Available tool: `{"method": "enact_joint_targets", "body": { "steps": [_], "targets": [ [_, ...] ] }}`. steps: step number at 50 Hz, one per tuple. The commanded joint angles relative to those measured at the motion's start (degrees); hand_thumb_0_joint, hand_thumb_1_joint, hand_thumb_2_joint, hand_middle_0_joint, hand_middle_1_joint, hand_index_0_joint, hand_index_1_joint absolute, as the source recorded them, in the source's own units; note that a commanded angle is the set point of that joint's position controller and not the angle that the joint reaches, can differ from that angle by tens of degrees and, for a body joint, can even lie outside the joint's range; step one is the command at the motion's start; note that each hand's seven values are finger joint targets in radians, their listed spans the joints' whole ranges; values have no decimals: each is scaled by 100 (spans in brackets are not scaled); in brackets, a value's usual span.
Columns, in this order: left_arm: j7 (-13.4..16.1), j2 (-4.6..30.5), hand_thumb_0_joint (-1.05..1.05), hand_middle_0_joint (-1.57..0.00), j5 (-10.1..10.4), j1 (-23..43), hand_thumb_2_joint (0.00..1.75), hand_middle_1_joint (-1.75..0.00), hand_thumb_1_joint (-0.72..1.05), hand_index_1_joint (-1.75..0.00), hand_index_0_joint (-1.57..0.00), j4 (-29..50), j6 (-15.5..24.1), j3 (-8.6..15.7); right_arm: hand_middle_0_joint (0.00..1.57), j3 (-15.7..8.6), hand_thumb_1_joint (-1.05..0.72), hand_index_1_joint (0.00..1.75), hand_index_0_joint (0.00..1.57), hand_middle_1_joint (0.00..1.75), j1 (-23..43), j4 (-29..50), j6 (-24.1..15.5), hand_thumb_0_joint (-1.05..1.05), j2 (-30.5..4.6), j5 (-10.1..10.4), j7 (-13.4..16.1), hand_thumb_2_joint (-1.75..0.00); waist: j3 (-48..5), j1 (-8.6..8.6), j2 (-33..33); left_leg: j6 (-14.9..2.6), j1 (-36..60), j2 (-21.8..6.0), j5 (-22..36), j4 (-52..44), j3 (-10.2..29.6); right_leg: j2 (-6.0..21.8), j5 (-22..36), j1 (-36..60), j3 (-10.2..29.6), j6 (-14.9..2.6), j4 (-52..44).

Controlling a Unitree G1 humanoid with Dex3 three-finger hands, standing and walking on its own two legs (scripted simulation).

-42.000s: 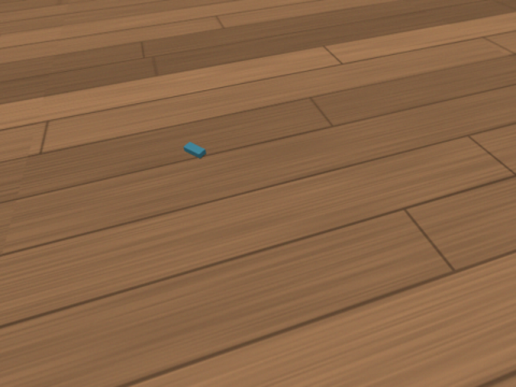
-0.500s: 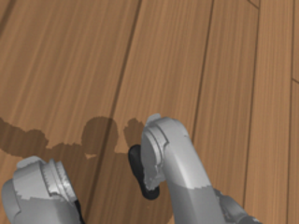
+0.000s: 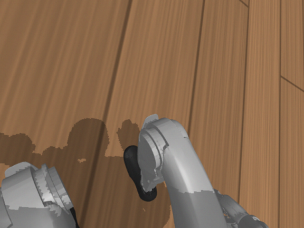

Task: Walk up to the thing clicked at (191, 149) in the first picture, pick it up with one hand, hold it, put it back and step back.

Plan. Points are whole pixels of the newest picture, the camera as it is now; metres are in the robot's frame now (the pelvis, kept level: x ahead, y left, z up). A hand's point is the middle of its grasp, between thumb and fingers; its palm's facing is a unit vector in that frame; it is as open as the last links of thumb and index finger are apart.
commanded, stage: rest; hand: left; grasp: from above
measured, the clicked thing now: out of the picture +0.47 +0.37 -0.29
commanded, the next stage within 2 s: open in 0.06 s
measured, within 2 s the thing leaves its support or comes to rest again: neither
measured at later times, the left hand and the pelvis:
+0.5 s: hand out of the picture +0.46 +0.37 -0.24, palm faces -0.43 -0.16 -0.89, open 10.5 cm; pelvis +0.00 +0.00 +0.00, yaw -1 degrees
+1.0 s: hand out of the picture +0.46 +0.37 -0.24, palm faces -0.44 -0.15 -0.89, open 13.8 cm; pelvis +0.00 +0.00 +0.00, yaw -1 degrees
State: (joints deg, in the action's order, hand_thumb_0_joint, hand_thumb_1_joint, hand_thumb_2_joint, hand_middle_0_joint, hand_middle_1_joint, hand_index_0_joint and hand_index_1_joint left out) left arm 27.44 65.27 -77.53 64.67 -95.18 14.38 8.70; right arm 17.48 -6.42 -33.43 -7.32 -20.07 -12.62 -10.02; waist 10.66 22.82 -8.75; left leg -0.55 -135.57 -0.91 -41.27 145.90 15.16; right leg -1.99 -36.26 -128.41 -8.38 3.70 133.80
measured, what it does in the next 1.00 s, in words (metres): stands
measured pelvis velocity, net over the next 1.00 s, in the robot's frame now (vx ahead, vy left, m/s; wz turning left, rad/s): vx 0.00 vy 0.00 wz -0.02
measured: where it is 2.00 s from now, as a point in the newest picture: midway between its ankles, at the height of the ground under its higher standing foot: (109, 205)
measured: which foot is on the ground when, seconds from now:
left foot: down 0.00-1.00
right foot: down 0.00-1.00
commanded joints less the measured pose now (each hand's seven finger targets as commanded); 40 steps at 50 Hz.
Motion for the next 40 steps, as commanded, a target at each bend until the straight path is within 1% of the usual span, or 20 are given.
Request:
{"method": "enact_joint_targets", "body": {
  "steps": [1,2,4,5,6,8,10,11,12,13,14,15,16,17,21,23,30,34,37,40],
  "targets": [
    [341,1670,0,-99,88,1532,46,-47,66,-44,-102,890,26,150,20,-590,-89,30,20,30,-1159,-148,1,0,-1949,-20,69,-90,-3914,277,3737,100,3421,-221,1757,-1579,-540,-222,1526,1949,-717,-499,-915],
    [347,1457,0,-98,93,1492,46,-47,66,-43,-101,802,25,9,20,-585,-89,30,20,30,-1078,-106,-2,0,-1992,-36,72,-90,-3844,303,3632,115,3416,-221,1809,-1551,-504,-198,1561,1832,-750,-501,-899],
    [352,1332,0,-96,102,1477,46,-50,65,-47,-100,713,10,-138,20,-557,-89,30,20,30,-1082,-119,-46,0,-1919,-31,33,-90,-3733,346,3724,89,3372,-212,1673,-1589,-542,-232,1499,1836,-731,-479,-894],
    [379,1515,0,-96,123,1436,46,-49,64,-45,-99,618,0,49,20,-587,-89,30,20,30,-1141,-219,-45,0,-1984,-26,42,-90,-3651,337,3556,90,3313,-227,1658,-1554,-493,-214,1485,1756,-764,-474,-902],
    [392,1634,0,-95,98,1416,48,-50,63,-47,-99,619,2,93,20,-512,-89,30,20,30,-1135,-215,-44,0,-1983,-27,34,-90,-3568,333,3569,87,3197,-220,1669,-1507,-528,-206,1486,1773,-759,-481,-921],
    [368,1545,0,-96,86,1454,47,-49,63,-46,-99,736,9,0,20,-549,-89,30,20,30,-1116,-163,-73,0,-2025,-43,32,-90,-3646,376,3601,80,3316,-236,1632,-1516,-535,-211,1467,1833,-725,-476,-945],
    [403,1666,0,-80,127,1500,45,-51,47,-47,-83,754,36,74,20,-524,-88,30,20,30,-1077,-164,-84,0,-2021,-50,25,-89,-3741,334,3639,94,3283,-243,1584,-1555,-504,-211,1432,1904,-750,-477,-950],
    [399,1516,0,-72,141,1511,43,-51,39,-47,-75,714,30,-57,20,-505,-88,30,20,30,-1027,-97,-94,0,-2000,-40,23,-89,-3780,356,3617,83,3288,-238,1561,-1560,-491,-216,1459,1923,-750,-470,-940],
    [424,1689,0,-67,123,1418,43,-51,31,-48,-70,637,25,90,20,-501,-89,30,20,30,-1089,-180,-84,0,-2018,-39,21,-90,-3679,344,3570,87,3239,-245,1572,-1547,-472,-204,1441,1856,-766,-476,-916],
    [412,1637,0,-61,98,1421,42,-54,23,-50,-65,696,17,46,20,-510,-88,30,20,30,-1140,-174,-90,0,-2026,-56,14,-89,-3635,359,3621,83,3229,-242,1612,-1527,-516,-205,1479,1856,-738,-465,-928],
    [395,1522,0,-58,136,1416,43,-53,15,-50,-62,652,22,-13,20,-511,-88,30,20,30,-1076,-180,-107,0,-2034,-55,8,-89,-3596,355,3593,115,3254,-251,1631,-1540,-474,-190,1463,1775,-750,-482,-904],
    [423,1755,0,-55,130,1441,46,-57,11,-53,-58,661,38,134,20,-437,-88,30,20,30,-1073,-218,-98,0,-1952,-44,14,-89,-3697,329,3596,93,3206,-256,1593,-1520,-477,-224,1442,1871,-766,-478,-938],
    [382,1611,0,-53,133,1417,48,-58,8,-55,-56,653,36,25,20,-474,-88,30,20,30,-1089,-177,-122,0,-2018,-47,1,-89,-3583,407,3599,88,3211,-250,1600,-1496,-484,-192,1443,1783,-735,-469,-921],
    [385,1683,0,-50,154,1413,52,-61,4,-58,-53,660,16,102,20,-418,-89,30,20,30,-1115,-205,-123,0,-1937,-33,2,-90,-3605,358,3532,76,3169,-253,1561,-1493,-486,-204,1419,1857,-739,-468,-934],
    [336,1474,0,-42,214,1287,61,-68,-6,-66,-44,488,-10,-104,20,-465,-88,30,20,30,-1056,-202,-117,0,-1971,-33,8,-90,-3724,348,3553,75,3205,-262,1574,-1526,-485,-237,1472,1906,-742,-454,-945],
    [314,1537,0,-37,242,1306,65,-73,-12,-71,-39,505,-14,-28,20,-431,-89,30,20,30,-1095,-266,-102,0,-1956,-18,6,-90,-3485,353,3492,87,3083,-264,1500,-1547,-450,-209,1382,1740,-762,-463,-958],
    [181,1513,0,-25,279,1131,77,-85,-28,-83,-26,497,32,-46,20,-294,-89,30,20,30,-1072,-275,-70,0,-1873,-32,-6,-90,-3474,367,3440,96,3124,-286,1664,-1490,-426,-190,1447,1760,-745,-455,-970],
    [203,1654,0,-18,307,1323,85,-91,-36,-90,-19,746,95,-22,20,-414,-88,30,20,30,-1064,-261,-58,0,-2063,-38,39,-90,-3642,352,3564,111,3243,-287,1651,-1515,-423,-176,1448,1796,-743,-464,-997],
    [261,1660,0,-15,294,1152,89,-93,-41,-92,-15,545,116,-16,20,-255,-88,30,20,30,-1016,-207,-41,0,-1868,-37,32,-90,-3615,331,3232,26,2886,-262,1372,-1480,-484,-252,1312,2027,-753,-444,-1038],
    [274,1699,0,-9,257,1259,94,-98,-47,-97,-10,678,98,5,20,-366,-88,30,20,30,-1060,-261,-65,0,-1999,-56,51,-89,-3557,326,3503,80,3101,-286,1458,-1531,-455,-205,1332,1802,-745,-459,-993]
  ]
}}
